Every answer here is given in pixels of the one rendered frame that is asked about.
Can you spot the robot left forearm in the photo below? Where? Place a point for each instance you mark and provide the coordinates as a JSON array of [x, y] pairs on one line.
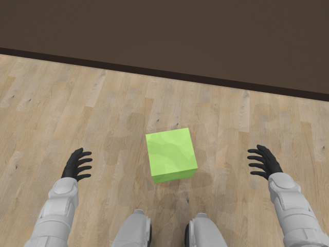
[[54, 223]]

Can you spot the carton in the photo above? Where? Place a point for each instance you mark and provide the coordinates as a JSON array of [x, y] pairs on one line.
[[171, 155]]

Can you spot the left robot thigh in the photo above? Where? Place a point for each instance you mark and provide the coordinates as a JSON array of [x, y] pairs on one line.
[[134, 231]]

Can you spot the right robot thigh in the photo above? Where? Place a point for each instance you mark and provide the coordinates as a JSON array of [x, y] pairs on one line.
[[204, 233]]

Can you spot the robot right forearm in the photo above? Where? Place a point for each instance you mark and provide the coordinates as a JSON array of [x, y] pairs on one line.
[[295, 215]]

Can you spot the left robot hand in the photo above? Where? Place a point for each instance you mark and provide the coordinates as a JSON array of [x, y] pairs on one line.
[[71, 169]]

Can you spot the right robot hand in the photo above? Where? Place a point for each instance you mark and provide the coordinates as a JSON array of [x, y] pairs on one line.
[[270, 164]]

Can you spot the robot thigh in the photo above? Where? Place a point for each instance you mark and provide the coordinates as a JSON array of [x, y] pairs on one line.
[[134, 231], [204, 233]]

